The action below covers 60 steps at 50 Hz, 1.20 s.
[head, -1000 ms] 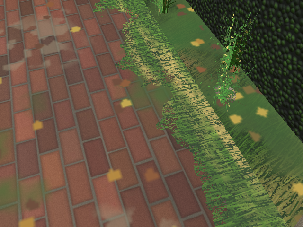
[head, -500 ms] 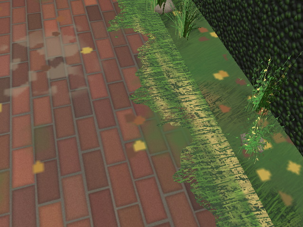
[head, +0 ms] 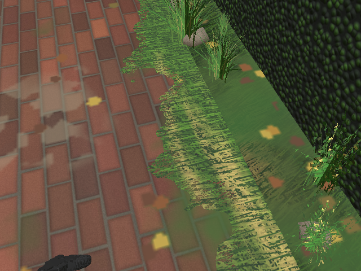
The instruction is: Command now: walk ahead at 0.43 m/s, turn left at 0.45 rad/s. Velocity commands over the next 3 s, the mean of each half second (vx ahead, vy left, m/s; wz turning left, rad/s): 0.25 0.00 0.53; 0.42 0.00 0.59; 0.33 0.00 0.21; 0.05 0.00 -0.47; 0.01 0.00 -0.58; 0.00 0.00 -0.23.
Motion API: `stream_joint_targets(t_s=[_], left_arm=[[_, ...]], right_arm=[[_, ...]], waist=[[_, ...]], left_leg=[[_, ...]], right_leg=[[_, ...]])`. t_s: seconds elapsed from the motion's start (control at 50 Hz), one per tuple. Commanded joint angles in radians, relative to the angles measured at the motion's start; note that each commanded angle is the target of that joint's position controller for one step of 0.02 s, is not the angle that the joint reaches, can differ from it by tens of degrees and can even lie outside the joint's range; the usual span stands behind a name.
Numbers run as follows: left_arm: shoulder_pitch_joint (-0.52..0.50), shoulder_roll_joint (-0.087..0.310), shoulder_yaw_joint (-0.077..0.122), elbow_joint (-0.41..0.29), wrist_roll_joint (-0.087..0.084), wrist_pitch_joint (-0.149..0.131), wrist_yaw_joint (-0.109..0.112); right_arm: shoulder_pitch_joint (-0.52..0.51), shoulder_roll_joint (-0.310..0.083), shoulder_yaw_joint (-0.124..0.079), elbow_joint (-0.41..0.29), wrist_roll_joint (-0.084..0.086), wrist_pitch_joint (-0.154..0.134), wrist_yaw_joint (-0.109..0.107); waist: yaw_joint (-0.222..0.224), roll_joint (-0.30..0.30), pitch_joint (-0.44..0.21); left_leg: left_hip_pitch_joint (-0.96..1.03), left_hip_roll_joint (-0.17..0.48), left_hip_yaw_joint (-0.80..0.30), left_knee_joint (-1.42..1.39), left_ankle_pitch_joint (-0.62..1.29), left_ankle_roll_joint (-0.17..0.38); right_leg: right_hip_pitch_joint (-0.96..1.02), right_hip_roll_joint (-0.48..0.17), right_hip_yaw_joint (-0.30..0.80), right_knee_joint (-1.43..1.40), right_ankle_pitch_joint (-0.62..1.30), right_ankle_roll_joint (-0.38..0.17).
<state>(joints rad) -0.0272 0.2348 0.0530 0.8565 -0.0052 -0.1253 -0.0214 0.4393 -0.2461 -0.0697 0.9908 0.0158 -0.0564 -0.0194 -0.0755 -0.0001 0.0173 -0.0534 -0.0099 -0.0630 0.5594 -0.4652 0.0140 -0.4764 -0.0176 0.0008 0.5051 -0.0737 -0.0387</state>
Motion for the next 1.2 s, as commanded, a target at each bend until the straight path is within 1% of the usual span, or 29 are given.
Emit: stream_joint_targets(t_s=[0.02, 0.04, 0.08, 0.1, 0.14, 0.2, 0.28, 0.36, 0.4, 0.44, 0.46, 0.48, 0.5, 0.52, 0.54, 0.56, 0.58, 0.62, 0.72, 0.82, 0.9, 0.92, 0.94, 0.96, 0.98, 1.02, 1.04, 1.16, 1.2], left_arm=[[0.383, 0.246, 0.068, 0.028, 0.019, 0.005, 0.013], [0.297, 0.173, 0.046, 0.007, 0.015, 0.006, 0.016], [0.178, 0.109, 0.026, -0.006, 0.015, 0.016, 0.015], [0.152, 0.099, 0.023, -0.002, 0.023, 0.017, 0.015], [0.134, 0.122, 0.031, 0.009, 0.034, 0.018, 0.020], [0.116, 0.168, 0.046, 0.015, 0.026, 0.025, 0.042], [0.103, 0.191, 0.050, 0.009, 0.011, 0.053, 0.060], [0.141, 0.236, 0.064, 0.016, -0.013, 0.079, 0.054], [0.149, 0.254, 0.073, 0.015, -0.024, 0.086, 0.048], [0.157, 0.237, 0.072, 0.015, -0.031, 0.091, 0.043], [0.179, 0.189, 0.060, 0.018, -0.016, 0.091, 0.039], [0.130, 0.121, 0.038, -0.053, 0.014, 0.078, 0.031], [0.063, 0.121, 0.031, -0.088, 0.010, 0.049, 0.021], [0.026, 0.174, 0.043, -0.096, -0.021, 0.024, 0.004], [0.038, 0.177, 0.044, -0.087, -0.027, 0.011, -0.004], [0.051, 0.183, 0.049, -0.070, -0.011, 0.007, -0.003], [0.057, 0.191, 0.055, -0.061, 0.002, 0.009, 0.000], [0.052, 0.168, 0.052, -0.060, 0.006, 0.017, -0.001], [-0.049, 0.109, 0.027, -0.092, 0.003, 0.024, 0.000], [-0.090, 0.143, 0.029, -0.127, -0.009, 0.010, -0.009], [0.067, 0.192, 0.056, -0.090, -0.007, -0.013, -0.009], [0.194, 0.229, 0.071, -0.069, 0.005, -0.018, -0.002], [0.338, 0.320, 0.093, -0.054, 0.023, -0.013, 0.006], [0.378, 0.316, 0.093, -0.026, 0.013, -0.003, -0.004], [0.316, 0.225, 0.069, -0.051, 0.002, 0.001, -0.005], [0.220, 0.152, 0.045, -0.068, 0.007, 0.017, 0.001], [0.194, 0.133, 0.038, -0.066, 0.012, 0.019, 0.005], [0.227, 0.182, 0.051, -0.037, 0.013, 0.005, 0.016], [0.232, 0.186, 0.045, -0.028, 0.009, 0.013, 0.017]], right_arm=[[0.046, -0.051, 0.005, -0.114, 0.014, -0.035, -0.003], [-0.015, -0.130, -0.018, -0.126, 0.027, -0.033, -0.007], [-0.072, -0.127, -0.032, -0.136, 0.011, -0.009, -0.018], [-0.060, -0.107, -0.038, -0.140, 0.008, 0.010, -0.019], [-0.059, -0.060, -0.034, -0.163, 0.011, 0.041, -0.016], [-0.120, -0.056, -0.032, -0.219, 0.004, 0.057, -0.010], [-0.216, -0.066, -0.030, -0.267, 0.000, 0.060, 0.019], [-0.305, -0.094, -0.039, -0.328, 0.000, 0.081, 0.045], [-0.322, -0.110, -0.045, -0.347, 0.004, 0.091, 0.050], [-0.257, -0.127, -0.058, -0.328, 0.002, 0.086, 0.045], [-0.131, -0.188, -0.089, -0.289, 0.009, 0.079, 0.032], [-0.038, -0.334, -0.126, -0.278, 0.012, 0.070, 0.013], [-0.014, -0.313, -0.107, -0.299, -0.001, 0.041, 0.027], [-0.032, -0.237, -0.083, -0.305, -0.005, 0.015, 0.035], [-0.074, -0.197, -0.070, -0.315, 0.000, 0.001, 0.034], [-0.123, -0.176, -0.063, -0.323, 0.009, -0.001, 0.032], [-0.161, -0.156, -0.052, -0.333, 0.009, -0.001, 0.025], [-0.168, -0.175, -0.053, -0.344, -0.004, -0.003, 0.011], [-0.114, -0.211, -0.067, -0.334, 0.002, -0.006, -0.008], [-0.069, -0.203, -0.067, -0.311, 0.008, -0.001, -0.003], [-0.097, -0.161, -0.052, -0.324, 0.006, 0.012, -0.007], [-0.116, -0.115, -0.034, -0.339, -0.002, 0.010, -0.006], [-0.063, -0.050, -0.014, -0.371, 0.000, 0.002, -0.006], [-0.009, -0.088, -0.016, -0.390, 0.026, -0.005, -0.009], [-0.043, -0.176, -0.037, -0.367, 0.033, -0.002, -0.009], [-0.128, -0.178, -0.041, -0.373, 0.013, 0.010, -0.005], [-0.143, -0.164, -0.042, -0.378, 0.009, 0.015, 0.000], [-0.200, -0.103, -0.022, -0.423, 0.011, 0.026, 0.015], [-0.248, -0.079, -0.010, -0.437, -0.001, 0.016, 0.018]], waist=[[0.165, -0.270, -0.400], [0.151, -0.187, -0.258], [0.093, -0.077, -0.129], [0.061, -0.104, -0.102], [0.040, -0.121, -0.071], [0.035, -0.106, -0.061], [0.063, -0.093, -0.078], [0.088, -0.089, -0.065], [0.084, -0.090, -0.043], [0.046, -0.056, -0.053], [0.005, 0.033, -0.112], [0.008, 0.302, -0.140], [-0.019, 0.296, -0.190], [-0.024, 0.187, -0.148], [0.009, 0.134, -0.124], [0.039, 0.070, -0.085], [0.060, 0.071, -0.070], [0.073, 0.069, -0.065], [0.037, 0.091, -0.023], [0.016, 0.116, -0.002], [0.100, 0.153, -0.049], [0.160, 0.113, -0.131], [0.171, -0.125, -0.262], [0.145, -0.332, -0.280], [0.150, -0.197, -0.156], [0.123, -0.101, -0.032], [0.105, -0.108, -0.005], [0.099, -0.073, 0.007], [0.104, -0.060, 0.027]], left_leg=[[-0.654, -0.027, -0.075, 0.712, -0.156, -0.001], [-0.699, 0.017, -0.079, 0.759, -0.113, 0.000], [-0.621, 0.090, -0.030, 0.695, -0.013, -0.018], [-0.558, 0.118, -0.025, 0.653, 0.020, -0.019], [-0.501, 0.117, 0.007, 0.608, 0.077, -0.026], [-0.514, 0.121, 0.023, 0.449, 0.205, -0.033], [-0.434, 0.105, 0.073, 0.243, 0.365, -0.023], [-0.420, 0.094, 0.094, 0.145, 0.273, 0.010], [-0.415, 0.087, 0.110, 0.103, 0.184, 0.039], [-0.276, 0.031, 0.160, -0.022, 0.206, 0.082], [-0.082, 0.028, 0.102, -0.081, 0.231, 0.129], [0.166, 0.262, -0.336, -0.156, 0.279, 0.286], [0.273, 0.361, -0.675, -0.299, 0.129, 0.407], [0.264, 0.354, -0.599, -0.310, 0.151, 0.371], [0.203, 0.318, -0.495, -0.293, 0.174, 0.324], [0.118, 0.284, -0.409, -0.294, 0.230, 0.285], [0.050, 0.256, -0.349, -0.311, 0.287, 0.259], [-0.019, 0.218, -0.294, -0.337, 0.384, 0.249], [-0.101, 0.167, -0.220, -0.346, 0.327, 0.221], [-0.128, 0.178, -0.277, -0.294, 0.269, 0.195], [-0.137, 0.134, -0.322, -0.144, 0.293, 0.147], [-0.223, 0.080, -0.269, 0.035, 0.292, 0.109], [-0.492, -0.042, -0.129, 0.380, 0.069, 0.035], [-0.721, -0.047, -0.101, 0.609, -0.159, 0.015], [-0.783, 0.017, -0.126, 0.710, -0.081, 0.015], [-0.741, 0.083, -0.081, 0.687, 0.067, 0.017], [-0.708, 0.111, -0.081, 0.649, 0.112, 0.018], [-0.719, 0.143, -0.046, 0.498, 0.297, -0.013], [-0.643, 0.117, -0.013, 0.334, 0.367, -0.016]], right_leg=[[0.863, -0.427, 0.697, -0.155, 0.029, -0.249], [0.731, -0.397, 0.509, -0.141, 0.163, -0.205], [0.463, -0.316, 0.238, -0.154, 0.413, -0.157], [0.365, -0.289, 0.161, -0.182, 0.420, -0.143], [0.262, -0.273, 0.075, -0.242, 0.428, -0.167], [0.259, -0.281, -0.014, -0.279, 0.458, -0.185], [0.293, -0.265, -0.120, -0.273, 0.393, -0.161], [0.373, -0.317, -0.111, -0.231, 0.211, -0.138], [0.398, -0.345, -0.090, -0.210, 0.034, -0.121], [0.369, -0.306, -0.132, -0.080, -0.030, -0.076], [0.280, -0.239, -0.195, 0.144, 0.003, -0.033], [-0.096, -0.078, -0.264, 0.538, -0.260, 0.056], [-0.370, 0.041, -0.041, 0.734, -0.570, 0.068], [-0.438, -0.011, 0.048, 0.775, -0.516, 0.039], [-0.410, -0.048, 0.064, 0.724, -0.421, 0.016], [-0.360, -0.076, 0.063, 0.644, -0.353, 0.016], [-0.293, -0.093, 0.065, 0.557, -0.289, 0.021], [-0.209, -0.065, 0.042, 0.459, -0.192, 0.044], [-0.115, -0.007, 0.043, 0.136, 0.013, 0.081], [-0.013, 0.012, 0.061, 0.016, 0.037, 0.073], [0.217, 0.022, 0.038, -0.069, -0.027, 0.026], [0.413, -0.071, 0.119, -0.061, -0.056, -0.019], [0.729, -0.297, 0.436, -0.111, -0.188, -0.133], [0.799, -0.411, 0.787, -0.230, -0.467, -0.220], [0.695, -0.382, 0.700, -0.256, -0.573, -0.190], [0.484, -0.297, 0.431, -0.275, -0.371, -0.134], [0.417, -0.268, 0.349, -0.296, -0.282, -0.124], [0.391, -0.248, 0.080, -0.361, 0.052, -0.150], [0.356, -0.210, -0.002, -0.343, 0.252, -0.142]])
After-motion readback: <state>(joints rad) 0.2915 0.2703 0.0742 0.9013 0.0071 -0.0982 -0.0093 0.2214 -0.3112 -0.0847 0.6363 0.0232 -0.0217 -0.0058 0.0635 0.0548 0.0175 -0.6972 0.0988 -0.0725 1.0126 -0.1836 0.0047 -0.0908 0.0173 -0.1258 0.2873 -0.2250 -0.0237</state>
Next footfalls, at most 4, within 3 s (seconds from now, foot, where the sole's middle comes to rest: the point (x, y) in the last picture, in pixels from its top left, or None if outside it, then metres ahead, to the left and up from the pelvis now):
0.46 left None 0.21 0.14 -0.76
0.92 right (172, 256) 0.52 0.03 -0.76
1.38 left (69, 255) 0.55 0.40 -0.76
1.78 right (134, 223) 0.66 0.17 -0.76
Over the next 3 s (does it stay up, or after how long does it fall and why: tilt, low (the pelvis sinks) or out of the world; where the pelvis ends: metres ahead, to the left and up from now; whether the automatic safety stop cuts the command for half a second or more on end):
stays up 0.57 0.21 0.01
